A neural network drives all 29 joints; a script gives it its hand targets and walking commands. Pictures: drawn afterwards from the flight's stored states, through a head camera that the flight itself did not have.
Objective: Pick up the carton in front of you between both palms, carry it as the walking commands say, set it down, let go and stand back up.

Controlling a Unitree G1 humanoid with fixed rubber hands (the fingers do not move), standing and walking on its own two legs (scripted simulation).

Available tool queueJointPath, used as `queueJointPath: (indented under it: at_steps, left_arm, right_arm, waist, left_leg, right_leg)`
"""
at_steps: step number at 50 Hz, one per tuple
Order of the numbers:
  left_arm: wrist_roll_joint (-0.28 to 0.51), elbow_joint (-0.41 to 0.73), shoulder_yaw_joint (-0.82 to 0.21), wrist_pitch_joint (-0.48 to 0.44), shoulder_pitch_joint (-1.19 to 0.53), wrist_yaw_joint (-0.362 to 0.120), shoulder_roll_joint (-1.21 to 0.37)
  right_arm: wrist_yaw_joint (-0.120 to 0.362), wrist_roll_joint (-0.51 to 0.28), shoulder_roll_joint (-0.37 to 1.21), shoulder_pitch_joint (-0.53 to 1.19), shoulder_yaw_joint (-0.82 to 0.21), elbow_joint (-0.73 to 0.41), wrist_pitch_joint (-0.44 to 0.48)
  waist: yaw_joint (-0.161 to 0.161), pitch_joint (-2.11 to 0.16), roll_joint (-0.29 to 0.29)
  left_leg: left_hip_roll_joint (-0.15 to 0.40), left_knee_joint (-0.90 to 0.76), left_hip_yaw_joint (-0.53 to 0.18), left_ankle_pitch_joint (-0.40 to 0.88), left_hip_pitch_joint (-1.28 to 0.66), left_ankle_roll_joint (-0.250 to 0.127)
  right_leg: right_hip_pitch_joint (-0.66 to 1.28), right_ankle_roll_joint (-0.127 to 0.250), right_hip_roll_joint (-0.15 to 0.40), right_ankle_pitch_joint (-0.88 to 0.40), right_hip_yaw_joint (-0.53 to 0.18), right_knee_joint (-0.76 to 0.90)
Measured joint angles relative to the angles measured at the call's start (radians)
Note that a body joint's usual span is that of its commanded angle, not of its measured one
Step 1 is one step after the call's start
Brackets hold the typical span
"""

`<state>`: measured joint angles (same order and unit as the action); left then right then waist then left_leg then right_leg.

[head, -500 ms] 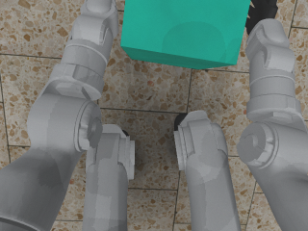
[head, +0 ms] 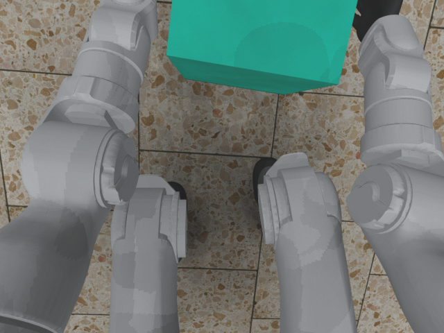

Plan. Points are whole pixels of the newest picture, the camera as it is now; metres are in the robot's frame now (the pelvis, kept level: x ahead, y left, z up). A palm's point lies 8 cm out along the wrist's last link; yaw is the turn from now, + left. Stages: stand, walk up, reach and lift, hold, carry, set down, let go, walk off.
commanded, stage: set down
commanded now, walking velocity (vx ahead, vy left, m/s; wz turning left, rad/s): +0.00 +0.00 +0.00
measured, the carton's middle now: (252, 15) +0.53 -0.11 -0.25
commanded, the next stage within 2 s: let go in 1.50 s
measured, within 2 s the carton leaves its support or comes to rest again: neither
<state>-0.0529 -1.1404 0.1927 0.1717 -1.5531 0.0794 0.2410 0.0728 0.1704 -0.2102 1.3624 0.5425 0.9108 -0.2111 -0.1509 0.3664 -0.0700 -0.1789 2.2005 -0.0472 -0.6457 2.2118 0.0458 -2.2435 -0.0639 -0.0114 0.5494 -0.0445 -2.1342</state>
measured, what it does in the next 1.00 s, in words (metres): rises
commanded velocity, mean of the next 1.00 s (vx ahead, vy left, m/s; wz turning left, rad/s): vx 0.00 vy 0.00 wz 0.00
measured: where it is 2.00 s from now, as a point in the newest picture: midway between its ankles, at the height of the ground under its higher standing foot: (221, 225)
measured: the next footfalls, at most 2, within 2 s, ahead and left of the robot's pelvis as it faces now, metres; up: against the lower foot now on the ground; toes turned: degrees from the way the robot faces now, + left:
none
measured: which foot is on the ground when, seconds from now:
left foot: down 0.00-1.00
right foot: down 0.00-1.00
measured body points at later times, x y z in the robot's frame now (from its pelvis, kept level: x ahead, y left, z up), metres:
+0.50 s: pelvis +0.00 -0.01 -0.01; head +0.38 -0.04 +0.22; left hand +0.59 +0.07 -0.19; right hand +0.50 -0.32 -0.19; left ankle +0.09 +0.11 -0.35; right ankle +0.12 -0.13 -0.35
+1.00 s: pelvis +0.00 -0.01 +0.09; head +0.34 -0.05 +0.38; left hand +0.61 +0.06 -0.02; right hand +0.51 -0.32 -0.02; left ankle +0.09 +0.11 -0.35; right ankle +0.12 -0.13 -0.35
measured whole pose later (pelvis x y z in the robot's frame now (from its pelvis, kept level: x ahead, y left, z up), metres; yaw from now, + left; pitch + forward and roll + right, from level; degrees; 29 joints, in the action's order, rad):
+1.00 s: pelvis +0.00 -0.01 +0.09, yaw -2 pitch +45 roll +1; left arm 0.04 -1.02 0.15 0.22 -1.42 0.10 0.34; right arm -0.06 -0.09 -0.30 1.26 0.34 0.89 -0.18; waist -0.15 0.07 -0.05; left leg -0.08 1.86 -0.03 -0.59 2.06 0.03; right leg -2.13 -0.01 -0.02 0.46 -0.03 -1.80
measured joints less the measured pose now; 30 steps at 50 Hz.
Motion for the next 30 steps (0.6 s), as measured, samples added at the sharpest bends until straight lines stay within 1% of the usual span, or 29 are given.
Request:
queueJointPath:
  at_steps: [5, 9, 12, 15, 17, 19, 22, 24, 26, 30]
  left_arm:
    - [-0.013, 0.001, 0.006, -0.002, -0.007, -0.013, 0.003]
    - [-0.008, 0.004, -0.008, -0.010, -0.012, -0.020, 0.009]
    - [0.012, 0.010, -0.046, -0.029, -0.009, -0.014, 0.025]
    - [0.069, 0.003, -0.105, -0.045, -0.005, 0.011, 0.064]
    - [0.119, 0.007, -0.145, -0.051, 0.003, 0.022, 0.096]
    - [0.166, 0.019, -0.184, -0.055, 0.012, 0.028, 0.124]
    - [0.222, 0.046, -0.231, -0.056, 0.017, 0.031, 0.151]
    - [0.241, 0.068, -0.247, -0.053, 0.016, 0.033, 0.158]
    - [0.244, 0.092, -0.250, -0.045, 0.016, 0.037, 0.159]
    - [0.222, 0.147, -0.226, -0.017, 0.033, 0.047, 0.153]
  right_arm:
    - [0.014, 0.012, -0.004, 0.013, 0.018, 0.017, 0.009]
    - [0.017, 0.014, -0.008, 0.030, 0.031, 0.049, 0.036]
    - [-0.009, -0.005, -0.028, 0.051, 0.017, 0.117, 0.083]
    - [-0.066, -0.074, -0.066, 0.058, -0.028, 0.191, 0.134]
    - [-0.092, -0.137, -0.098, 0.055, -0.066, 0.219, 0.160]
    - [-0.105, -0.202, -0.133, 0.052, -0.110, 0.232, 0.178]
    - [-0.110, -0.287, -0.178, 0.056, -0.174, 0.232, 0.189]
    - [-0.112, -0.328, -0.194, 0.060, -0.206, 0.222, 0.185]
    - [-0.117, -0.357, -0.198, 0.061, -0.230, 0.203, 0.176]
    - [-0.132, -0.377, -0.180, 0.048, -0.258, 0.130, 0.142]
  waist:
    - [0.000, 0.009, 0.005]
    - [0.000, 0.023, 0.012]
    - [0.000, 0.047, 0.020]
    - [0.002, 0.072, 0.034]
    - [0.004, 0.080, 0.040]
    - [0.008, 0.083, 0.043]
    - [0.013, 0.082, 0.044]
    - [0.014, 0.077, 0.046]
    - [0.014, 0.067, 0.050]
    - [0.014, 0.032, 0.053]
  left_leg:
    - [0.007, 0.005, 0.004, 0.001, 0.000, -0.005]
    - [0.013, 0.011, 0.006, 0.000, -0.004, -0.007]
    - [0.019, 0.015, 0.006, -0.002, -0.012, -0.006]
    - [0.029, 0.015, 0.006, -0.003, -0.019, -0.005]
    - [0.038, 0.017, 0.006, -0.005, -0.018, -0.004]
    - [0.047, 0.020, 0.006, -0.006, -0.013, -0.004]
    - [0.058, 0.027, 0.007, -0.006, -0.005, -0.004]
    - [0.063, 0.031, 0.006, -0.005, -0.001, -0.003]
    - [0.068, 0.032, 0.004, -0.004, -0.001, 0.000]
    - [0.085, 0.018, 0.006, -0.006, -0.016, 0.001]
  right_leg:
    - [0.002, -0.002, 0.001, -0.001, 0.000, -0.003]
    - [0.006, -0.004, 0.002, -0.002, 0.002, -0.007]
    - [0.013, -0.002, 0.003, -0.002, 0.005, -0.010]
    - [0.016, 0.006, 0.007, -0.006, 0.011, -0.009]
    - [0.011, 0.014, 0.013, -0.008, 0.019, -0.010]
    - [0.003, 0.025, 0.021, -0.012, 0.028, -0.013]
    - [-0.010, 0.042, 0.031, -0.018, 0.039, -0.019]
    - [-0.016, 0.049, 0.034, -0.022, 0.044, -0.023]
    - [-0.020, 0.054, 0.032, -0.027, 0.048, -0.023]
    - [-0.016, 0.057, 0.018, -0.040, 0.046, -0.007]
